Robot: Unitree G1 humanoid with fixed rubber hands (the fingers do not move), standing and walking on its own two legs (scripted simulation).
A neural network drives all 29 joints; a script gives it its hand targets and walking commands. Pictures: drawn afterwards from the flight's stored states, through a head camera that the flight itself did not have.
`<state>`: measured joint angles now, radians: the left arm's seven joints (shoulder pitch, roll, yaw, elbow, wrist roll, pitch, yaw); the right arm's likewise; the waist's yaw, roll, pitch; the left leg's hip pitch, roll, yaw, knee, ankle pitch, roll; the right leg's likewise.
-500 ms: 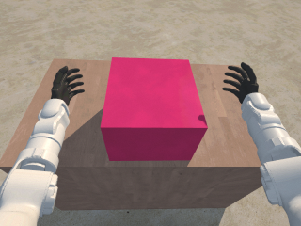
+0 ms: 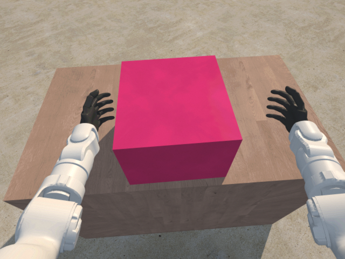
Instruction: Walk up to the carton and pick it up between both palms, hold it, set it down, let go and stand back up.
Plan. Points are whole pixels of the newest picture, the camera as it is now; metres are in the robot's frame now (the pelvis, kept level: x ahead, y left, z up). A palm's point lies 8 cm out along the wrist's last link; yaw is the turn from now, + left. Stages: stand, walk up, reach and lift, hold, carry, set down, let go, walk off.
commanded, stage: set down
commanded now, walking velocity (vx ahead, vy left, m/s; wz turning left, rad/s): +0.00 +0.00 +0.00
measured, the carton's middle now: (173, 118) +0.50 +0.04 -0.02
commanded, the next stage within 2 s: none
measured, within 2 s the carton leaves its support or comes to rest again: neither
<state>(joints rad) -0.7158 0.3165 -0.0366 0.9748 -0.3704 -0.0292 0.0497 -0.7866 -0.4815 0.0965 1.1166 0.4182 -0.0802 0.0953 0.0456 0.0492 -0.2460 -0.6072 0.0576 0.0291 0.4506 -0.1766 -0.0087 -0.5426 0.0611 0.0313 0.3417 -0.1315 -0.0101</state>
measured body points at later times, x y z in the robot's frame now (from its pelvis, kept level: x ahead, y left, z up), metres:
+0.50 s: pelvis +0.00 -0.01 +0.01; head +0.00 -0.01 +0.46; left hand +0.31 +0.25 +0.06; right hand +0.36 -0.24 +0.06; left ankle +0.00 +0.12 -0.74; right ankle +0.00 -0.11 -0.74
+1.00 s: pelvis +0.00 -0.02 +0.01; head +0.02 +0.00 +0.46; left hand +0.23 +0.23 -0.03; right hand +0.26 -0.26 -0.02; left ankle +0.00 +0.12 -0.74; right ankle +0.00 -0.11 -0.74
